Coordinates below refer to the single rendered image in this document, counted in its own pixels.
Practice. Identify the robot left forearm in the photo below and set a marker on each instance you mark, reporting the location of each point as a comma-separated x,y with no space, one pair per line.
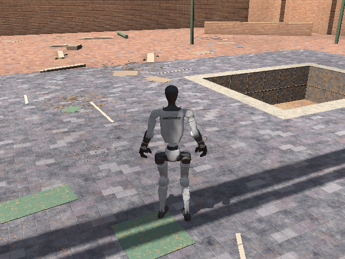
145,141

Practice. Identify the robot head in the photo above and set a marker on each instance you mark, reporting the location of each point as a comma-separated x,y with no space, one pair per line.
171,93

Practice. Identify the robot right forearm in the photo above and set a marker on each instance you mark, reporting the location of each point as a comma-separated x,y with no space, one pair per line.
200,141

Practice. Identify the robot left hand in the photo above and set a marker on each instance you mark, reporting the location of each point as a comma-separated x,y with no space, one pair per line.
144,150

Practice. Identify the right robot upper arm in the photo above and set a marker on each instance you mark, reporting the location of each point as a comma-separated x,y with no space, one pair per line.
192,122

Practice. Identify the humanoid robot torso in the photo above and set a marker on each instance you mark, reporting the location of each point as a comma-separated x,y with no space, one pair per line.
172,128

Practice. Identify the left robot upper arm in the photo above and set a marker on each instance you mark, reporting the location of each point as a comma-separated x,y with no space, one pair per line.
152,122

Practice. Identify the robot right hand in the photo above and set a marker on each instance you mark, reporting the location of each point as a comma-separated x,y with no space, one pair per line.
201,149

